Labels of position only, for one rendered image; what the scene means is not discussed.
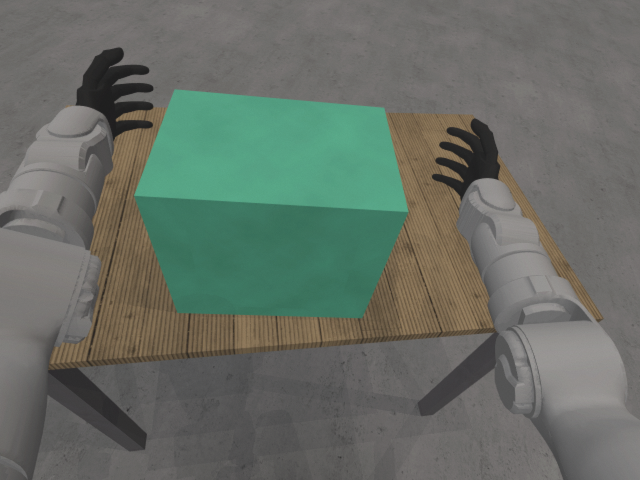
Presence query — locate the right robot hand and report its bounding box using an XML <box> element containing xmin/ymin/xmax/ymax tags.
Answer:
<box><xmin>432</xmin><ymin>118</ymin><xmax>500</xmax><ymax>201</ymax></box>

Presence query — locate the carton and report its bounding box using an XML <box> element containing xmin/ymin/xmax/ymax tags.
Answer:
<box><xmin>134</xmin><ymin>89</ymin><xmax>408</xmax><ymax>318</ymax></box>

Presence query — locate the robot left forearm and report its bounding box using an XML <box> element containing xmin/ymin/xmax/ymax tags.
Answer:
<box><xmin>0</xmin><ymin>106</ymin><xmax>114</xmax><ymax>250</ymax></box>

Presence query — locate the left robot hand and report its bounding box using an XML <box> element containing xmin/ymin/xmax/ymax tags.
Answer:
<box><xmin>75</xmin><ymin>47</ymin><xmax>153</xmax><ymax>141</ymax></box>

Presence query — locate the robot right forearm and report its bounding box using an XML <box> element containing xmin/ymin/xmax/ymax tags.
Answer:
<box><xmin>456</xmin><ymin>178</ymin><xmax>628</xmax><ymax>404</ymax></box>

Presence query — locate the robot right upper arm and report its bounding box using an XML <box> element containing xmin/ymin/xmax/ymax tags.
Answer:
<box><xmin>495</xmin><ymin>320</ymin><xmax>640</xmax><ymax>480</ymax></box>

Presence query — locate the robot left upper arm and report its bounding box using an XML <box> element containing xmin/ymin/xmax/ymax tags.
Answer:
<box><xmin>0</xmin><ymin>228</ymin><xmax>101</xmax><ymax>480</ymax></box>

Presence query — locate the table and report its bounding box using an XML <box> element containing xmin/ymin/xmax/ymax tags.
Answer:
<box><xmin>48</xmin><ymin>105</ymin><xmax>604</xmax><ymax>452</ymax></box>

